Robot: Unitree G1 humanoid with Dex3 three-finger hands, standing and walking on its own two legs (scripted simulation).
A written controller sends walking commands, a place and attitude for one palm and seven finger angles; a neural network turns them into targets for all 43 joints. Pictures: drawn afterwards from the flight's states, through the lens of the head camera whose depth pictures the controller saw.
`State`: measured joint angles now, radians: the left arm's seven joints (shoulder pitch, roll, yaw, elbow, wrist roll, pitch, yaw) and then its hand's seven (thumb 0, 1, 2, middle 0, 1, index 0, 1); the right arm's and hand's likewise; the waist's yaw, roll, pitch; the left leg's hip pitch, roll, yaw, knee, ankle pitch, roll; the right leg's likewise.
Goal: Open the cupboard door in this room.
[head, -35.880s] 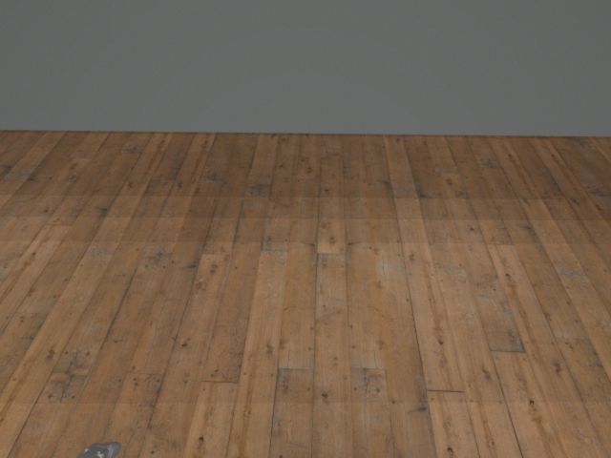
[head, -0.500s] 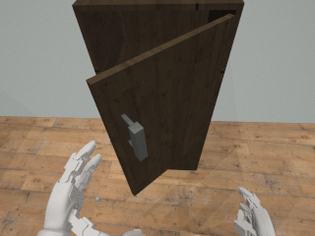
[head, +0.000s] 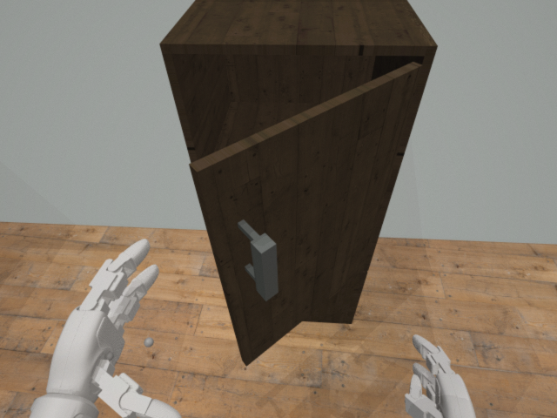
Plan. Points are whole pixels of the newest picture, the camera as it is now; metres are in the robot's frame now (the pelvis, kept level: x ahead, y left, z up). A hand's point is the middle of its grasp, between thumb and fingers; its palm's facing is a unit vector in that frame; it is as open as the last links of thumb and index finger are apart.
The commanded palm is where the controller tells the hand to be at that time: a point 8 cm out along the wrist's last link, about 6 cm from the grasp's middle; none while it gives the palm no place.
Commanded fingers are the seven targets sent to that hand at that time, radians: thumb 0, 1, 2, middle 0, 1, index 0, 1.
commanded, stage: draw the hand back to the body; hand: left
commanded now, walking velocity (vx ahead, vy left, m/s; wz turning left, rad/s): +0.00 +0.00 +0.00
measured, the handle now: (256, 259) +0.32 +0.07 +0.08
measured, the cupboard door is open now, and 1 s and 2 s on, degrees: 43 43 43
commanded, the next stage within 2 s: step back with the hand held close in 1.10 s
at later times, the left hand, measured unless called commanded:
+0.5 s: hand (64, 293) +0.20 +0.25 +0.17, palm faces +0.33 -0.86 -0.39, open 11.7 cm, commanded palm +0.16 +0.29 +0.19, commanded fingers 0.00 0.55 0.75 -0.19 -0.30 -0.19 -0.30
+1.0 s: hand (40, 272) +0.21 +0.26 +0.20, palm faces +0.42 -0.81 -0.40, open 7.5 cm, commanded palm +0.16 +0.30 +0.21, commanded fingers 0.00 0.90 0.90 -0.20 -0.30 -0.20 -0.30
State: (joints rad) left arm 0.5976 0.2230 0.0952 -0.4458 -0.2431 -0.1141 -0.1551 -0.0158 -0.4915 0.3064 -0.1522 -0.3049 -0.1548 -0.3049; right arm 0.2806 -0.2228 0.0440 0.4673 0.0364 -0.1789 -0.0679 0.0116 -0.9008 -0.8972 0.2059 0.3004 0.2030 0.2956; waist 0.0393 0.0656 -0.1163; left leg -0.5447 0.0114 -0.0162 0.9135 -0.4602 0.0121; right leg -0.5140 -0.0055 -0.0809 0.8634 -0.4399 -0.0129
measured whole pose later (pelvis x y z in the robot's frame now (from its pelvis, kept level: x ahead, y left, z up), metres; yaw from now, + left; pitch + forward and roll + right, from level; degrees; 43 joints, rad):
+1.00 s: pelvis +0.01 +0.00 +0.05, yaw -2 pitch -5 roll -1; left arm 0.47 0.33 0.32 -0.39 -0.05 -0.07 0.11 0.01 0.86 0.89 -0.21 -0.31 -0.21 -0.31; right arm 0.19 -0.22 0.02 0.64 -0.01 -0.11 -0.07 0.01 -0.90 -0.90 0.21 0.30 0.20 0.30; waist 0.08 0.06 0.03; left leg -0.08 0.00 0.04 0.41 -0.25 0.02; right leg -0.07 0.00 -0.03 0.37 -0.22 0.00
